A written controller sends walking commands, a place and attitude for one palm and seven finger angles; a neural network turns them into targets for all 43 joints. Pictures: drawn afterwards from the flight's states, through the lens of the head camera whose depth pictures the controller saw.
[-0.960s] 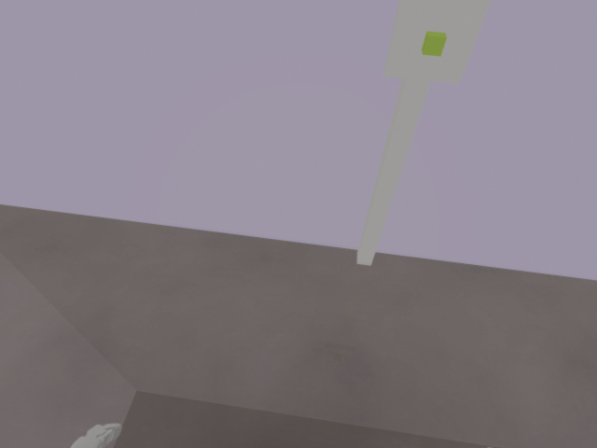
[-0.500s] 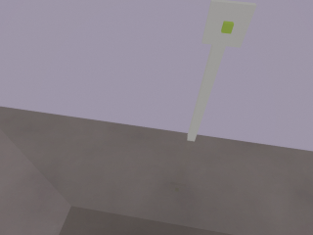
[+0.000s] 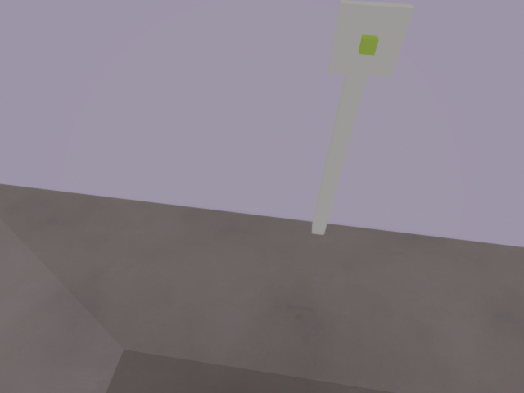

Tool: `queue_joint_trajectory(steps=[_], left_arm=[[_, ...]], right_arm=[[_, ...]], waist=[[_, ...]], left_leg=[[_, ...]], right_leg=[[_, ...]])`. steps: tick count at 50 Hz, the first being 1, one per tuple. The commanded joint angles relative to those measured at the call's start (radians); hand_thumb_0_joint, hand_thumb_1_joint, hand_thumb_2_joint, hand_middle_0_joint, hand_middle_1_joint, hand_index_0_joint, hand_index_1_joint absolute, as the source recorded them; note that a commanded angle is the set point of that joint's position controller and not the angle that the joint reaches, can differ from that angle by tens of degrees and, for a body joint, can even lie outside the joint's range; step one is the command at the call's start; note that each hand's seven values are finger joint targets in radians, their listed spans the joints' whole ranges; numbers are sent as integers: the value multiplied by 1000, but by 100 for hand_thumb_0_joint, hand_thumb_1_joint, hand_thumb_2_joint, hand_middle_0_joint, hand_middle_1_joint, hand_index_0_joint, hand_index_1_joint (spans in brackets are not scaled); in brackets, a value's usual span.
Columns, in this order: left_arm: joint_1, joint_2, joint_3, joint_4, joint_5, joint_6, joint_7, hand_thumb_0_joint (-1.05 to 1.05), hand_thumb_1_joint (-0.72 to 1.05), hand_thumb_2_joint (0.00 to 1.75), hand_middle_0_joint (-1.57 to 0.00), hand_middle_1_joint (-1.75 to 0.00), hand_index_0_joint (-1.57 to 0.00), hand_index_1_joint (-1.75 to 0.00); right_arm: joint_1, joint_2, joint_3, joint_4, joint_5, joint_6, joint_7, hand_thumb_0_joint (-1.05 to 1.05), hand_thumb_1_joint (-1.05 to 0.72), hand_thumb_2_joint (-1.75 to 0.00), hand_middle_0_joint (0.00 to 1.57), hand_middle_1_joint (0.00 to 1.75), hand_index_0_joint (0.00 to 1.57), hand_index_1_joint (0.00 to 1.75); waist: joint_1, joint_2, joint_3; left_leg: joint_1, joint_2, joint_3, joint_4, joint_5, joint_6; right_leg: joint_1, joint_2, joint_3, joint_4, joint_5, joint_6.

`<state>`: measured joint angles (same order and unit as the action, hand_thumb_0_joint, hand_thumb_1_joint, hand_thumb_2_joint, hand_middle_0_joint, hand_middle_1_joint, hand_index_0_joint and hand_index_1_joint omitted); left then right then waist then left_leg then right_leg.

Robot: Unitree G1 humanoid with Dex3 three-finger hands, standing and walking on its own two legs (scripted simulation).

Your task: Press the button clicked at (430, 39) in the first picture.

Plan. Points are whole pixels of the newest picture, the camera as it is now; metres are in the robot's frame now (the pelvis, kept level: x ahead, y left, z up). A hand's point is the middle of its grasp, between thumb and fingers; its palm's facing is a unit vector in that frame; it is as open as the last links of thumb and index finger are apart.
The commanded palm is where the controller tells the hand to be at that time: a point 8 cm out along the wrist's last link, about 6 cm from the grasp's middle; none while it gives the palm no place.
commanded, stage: stand and wait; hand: left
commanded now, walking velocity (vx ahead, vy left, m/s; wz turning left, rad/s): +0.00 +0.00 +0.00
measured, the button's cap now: (368, 44) +0.93 -0.23 +0.14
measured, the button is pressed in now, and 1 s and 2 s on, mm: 0 0 0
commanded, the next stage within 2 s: look at it before walking up in 0.08 s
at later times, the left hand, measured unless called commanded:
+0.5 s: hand out of the picture +0.08 +0.24 -0.16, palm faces -0.04 -0.94 -0.33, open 7.4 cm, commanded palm none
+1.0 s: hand out of the picture +0.08 +0.23 -0.17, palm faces -0.08 -0.95 -0.31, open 7.4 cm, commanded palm none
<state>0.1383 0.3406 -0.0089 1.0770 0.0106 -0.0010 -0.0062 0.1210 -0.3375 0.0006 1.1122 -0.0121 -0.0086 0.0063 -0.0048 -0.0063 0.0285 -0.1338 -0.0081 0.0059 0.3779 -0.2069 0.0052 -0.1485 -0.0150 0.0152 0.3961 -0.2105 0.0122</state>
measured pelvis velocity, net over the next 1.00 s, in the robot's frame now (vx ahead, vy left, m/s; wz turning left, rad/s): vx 0.00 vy -0.01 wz -0.08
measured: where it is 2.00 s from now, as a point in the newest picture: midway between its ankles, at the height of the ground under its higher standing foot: outside the picture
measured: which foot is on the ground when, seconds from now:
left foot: down 0.00-1.00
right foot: down 0.00-1.00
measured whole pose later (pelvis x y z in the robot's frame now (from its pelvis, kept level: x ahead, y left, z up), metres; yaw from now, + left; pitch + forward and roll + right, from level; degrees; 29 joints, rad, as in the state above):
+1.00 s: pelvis +0.00 -0.01 -0.01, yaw -5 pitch -1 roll +1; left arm 0.17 0.31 0.01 1.03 0.01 0.04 0.00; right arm 0.11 -0.28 -0.01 1.05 -0.01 0.01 -0.02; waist 0.01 -0.02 0.05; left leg -0.17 0.02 0.08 0.45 -0.26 -0.01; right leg -0.23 0.02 0.09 0.50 -0.24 0.00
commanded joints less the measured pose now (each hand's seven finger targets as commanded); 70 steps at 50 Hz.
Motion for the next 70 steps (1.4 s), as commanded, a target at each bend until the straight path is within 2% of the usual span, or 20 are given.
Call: queue_joint_trajectory(steps=[1,40,41,43,46,49,50,52,54,55,56,57,58,59,60,61,62,64,67,70], left_arm=[[-46,206,40,-60,0,-23,17,0,90,90,-20,-30,-20,-30],[-44,211,42,-51,0,-26,18,0,90,90,-20,-30,-20,-30],[-42,203,43,-57,0,-21,17,0,90,90,-20,-30,-20,-30],[-2,118,33,-57,-1,3,22,0,90,90,-20,-30,-20,-30],[25,101,39,-86,3,27,20,0,90,90,-20,-30,-20,-30],[40,91,51,-124,7,39,11,0,90,90,-20,-30,-20,-30],[50,82,54,-133,8,42,8,0,90,90,-20,-30,-20,-30],[72,57,62,-154,9,49,4,0,90,90,-20,-30,-20,-30],[95,41,71,-171,8,53,0,0,90,90,-20,-30,-20,-30],[125,34,76,-174,9,51,-3,0,90,90,-20,-30,-20,-30],[183,34,82,-163,11,45,-5,0,90,90,-20,-30,-20,-30],[242,74,92,-153,18,32,-3,0,90,90,-20,-30,-20,-30],[243,185,113,-164,31,15,14,0,90,90,-20,-30,-20,-30],[261,177,108,-170,11,22,24,0,90,90,-20,-30,-20,-30],[199,149,111,-185,11,23,28,0,90,90,-20,-30,-20,-30],[147,120,109,-201,9,23,26,0,90,90,-20,-30,-20,-30],[116,101,104,-213,6,19,26,0,90,90,-20,-30,-20,-30],[134,70,99,-214,4,9,24,0,90,90,-20,-30,-20,-30],[175,61,105,-198,2,6,24,0,90,90,-20,-30,-20,-30],[202,58,111,-193,6,8,24,0,90,90,-20,-30,-20,-30]], right_arm=[[-52,-211,-39,-66,3,-26,-17,0,-90,-90,20,30,20,30],[-54,-214,-38,-56,5,-28,-22,0,-90,-90,20,30,20,30],[-49,-204,-39,-57,3,-25,-24,0,-90,-90,20,30,20,30],[1,-114,-27,-57,1,-11,-28,0,-90,-90,20,30,20,30],[32,-106,-39,-85,1,8,-36,0,-90,-90,20,30,20,30],[28,-128,-61,-127,-1,17,-40,0,-90,-90,20,30,20,30],[19,-134,-68,-142,-2,18,-40,0,-90,-90,20,30,20,30],[9,-137,-80,-166,-1,16,-37,0,-90,-90,20,30,20,30],[-15,-127,-87,-194,-4,13,-37,0,-90,-90,20,30,20,30],[-35,-123,-89,-205,-8,14,-37,0,-90,-90,20,30,20,30],[-58,-119,-92,-215,-8,18,-36,0,-90,-90,20,30,20,30],[-62,-96,-91,-225,-2,27,-33,0,-90,-90,20,30,20,30],[-24,-1,-75,-259,3,32,-29,0,-90,-90,20,30,20,30],[-61,-23,-76,-271,4,39,-32,0,-90,-90,20,30,20,30],[-36,-28,-82,-257,6,42,-30,0,-90,-90,20,30,20,30],[-42,-28,-85,-244,4,37,-26,0,-90,-90,20,30,20,30],[-29,-35,-85,-233,2,34,-24,0,-90,-90,20,30,20,30],[-10,-12,-83,-221,-2,32,-25,0,-90,-90,20,30,20,30],[-1,4,-83,-217,-1,35,-31,0,-90,-90,20,30,20,30],[-21,10,-79,-231,-3,34,-37,0,-90,-90,20,30,20,30]], waist=[[5,-12,-42],[5,7,-61],[5,12,-55],[0,9,-54],[-3,20,-30],[-1,73,-27],[5,105,-23],[13,174,-24],[26,190,-26],[47,179,-19],[78,146,-27],[103,-30,-51],[82,-388,-29],[98,-287,-27],[59,-237,-17],[49,-194,6],[31,-139,2],[27,-78,-53],[35,-75,-99],[50,-87,-123]], left_leg=[[-6,120,-107,-73,70,27],[38,135,-90,-71,167,19],[46,138,-76,-54,173,17],[46,143,-43,-16,187,3],[34,167,-26,7,157,7],[23,223,-49,7,132,39],[9,255,-57,-1,136,58],[-23,338,-89,-24,204,122],[-64,380,-67,-1,275,152],[-98,363,-27,52,279,131],[-139,327,27,151,230,87],[-196,227,103,361,77,10],[-440,47,145,637,-361,-66],[-413,40,-11,730,-396,-51],[-411,65,-48,768,-313,-42],[-429,76,-48,790,-253,-44],[-419,88,-46,787,-196,-52],[-403,78,-38,754,-145,-64],[-428,69,-40,730,-122,-79],[-439,64,-44,687,-146,-86]], right_leg=[[-18,-105,106,-81,52,-42],[10,-102,105,-74,185,-43],[-8,-98,113,-63,208,-45],[-40,-94,117,-18,252,-35],[-109,-66,120,54,244,-29],[-179,-23,95,165,183,-19],[-196,-7,76,228,127,-14],[-221,17,22,401,-168,0],[-195,-16,13,456,-276,0],[-151,-27,6,399,-244,-3],[-78,-29,-2,289,-135,-5],[-17,-68,84,94,78,-21],[27,-320,520,-86,304,-99],[-47,-349,556,-130,331,-168],[-71,-302,503,-149,141,-185],[-93,-259,479,-140,72,-182],[-86,-227,433,-115,112,-171],[-29,-186,374,-81,223,-168],[58,-164,356,-60,298,-147],[98,-163,380,-46,333,-168]])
